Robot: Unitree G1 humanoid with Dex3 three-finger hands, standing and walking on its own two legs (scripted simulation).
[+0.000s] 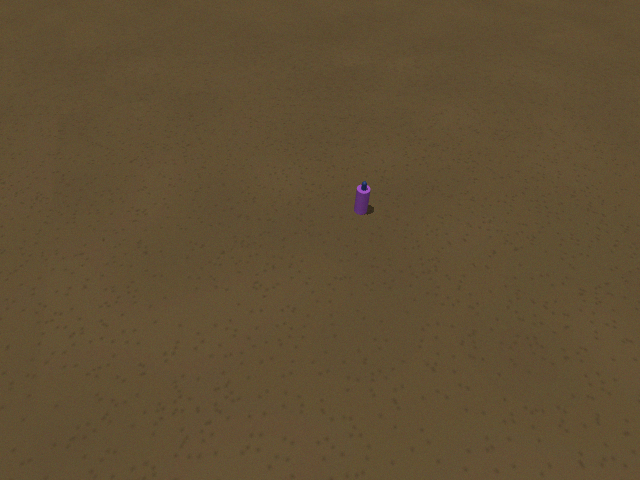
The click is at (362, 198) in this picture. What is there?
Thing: necked bottle
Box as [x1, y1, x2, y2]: [354, 181, 370, 214]
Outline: 365,181 363,181 357,187 354,211 358,214 365,213 367,208 370,188
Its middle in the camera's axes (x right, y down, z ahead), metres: +0.20 -0.17 +1.70
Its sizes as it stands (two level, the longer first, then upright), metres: 0.060 0.060 0.172
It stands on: the floor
